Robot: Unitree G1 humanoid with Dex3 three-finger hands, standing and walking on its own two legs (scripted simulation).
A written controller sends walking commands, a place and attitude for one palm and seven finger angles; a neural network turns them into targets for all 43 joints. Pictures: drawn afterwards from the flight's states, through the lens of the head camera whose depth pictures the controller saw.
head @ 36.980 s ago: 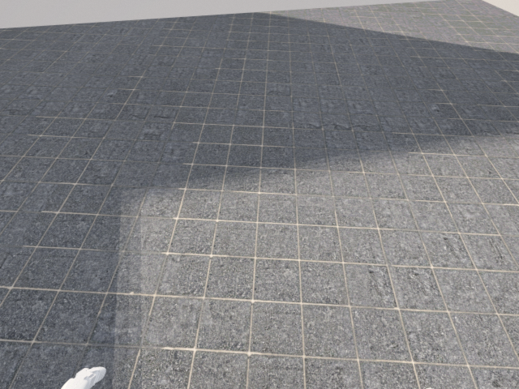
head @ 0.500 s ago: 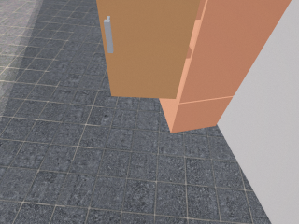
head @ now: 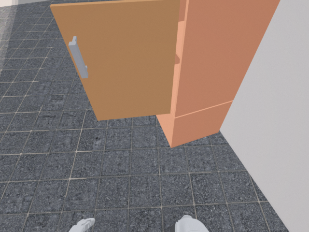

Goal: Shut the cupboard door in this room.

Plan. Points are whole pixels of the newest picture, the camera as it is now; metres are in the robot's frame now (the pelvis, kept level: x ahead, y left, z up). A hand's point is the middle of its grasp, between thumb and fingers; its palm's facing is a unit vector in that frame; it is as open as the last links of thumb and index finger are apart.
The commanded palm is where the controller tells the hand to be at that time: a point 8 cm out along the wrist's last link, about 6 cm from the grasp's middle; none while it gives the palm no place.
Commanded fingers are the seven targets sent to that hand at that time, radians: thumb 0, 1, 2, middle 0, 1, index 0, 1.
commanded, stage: take the last steps up to it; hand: left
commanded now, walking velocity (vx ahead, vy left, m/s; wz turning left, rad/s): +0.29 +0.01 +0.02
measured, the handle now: (80, 57) +0.69 +0.28 +0.06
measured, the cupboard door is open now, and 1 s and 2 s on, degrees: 77 77 77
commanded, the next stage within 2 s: come to a stop and stand still in 0.40 s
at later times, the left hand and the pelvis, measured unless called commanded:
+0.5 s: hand out of the picture +0.12 +0.15 -0.15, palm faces +0.14 -0.97 -0.19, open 7.3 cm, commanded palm none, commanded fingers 0.00 0.90 0.90 -0.20 -0.30 -0.20 -0.30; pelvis +0.17 -0.01 +0.02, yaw +2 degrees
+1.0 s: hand (101, 189) +0.27 +0.18 -0.16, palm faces +0.05 -0.96 -0.29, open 7.4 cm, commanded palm none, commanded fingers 0.00 0.90 0.90 -0.20 -0.30 -0.20 -0.30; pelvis +0.20 -0.04 +0.01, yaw -1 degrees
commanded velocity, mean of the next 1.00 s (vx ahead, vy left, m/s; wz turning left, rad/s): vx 0.00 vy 0.00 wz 0.03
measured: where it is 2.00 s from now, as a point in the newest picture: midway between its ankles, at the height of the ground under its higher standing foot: outside the picture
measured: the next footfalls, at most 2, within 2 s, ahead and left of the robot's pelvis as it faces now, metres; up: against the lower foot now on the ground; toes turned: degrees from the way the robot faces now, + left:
right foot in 0.04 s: +0.16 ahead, -0.10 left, +0.00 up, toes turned -7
left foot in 0.56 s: +0.27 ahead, +0.12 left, +0.00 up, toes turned +7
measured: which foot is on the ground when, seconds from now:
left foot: down 0.00-0.04, up 0.06-0.54, down 0.56-1.00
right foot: up 0.00-0.02, down 0.04-0.58, up 0.60-1.00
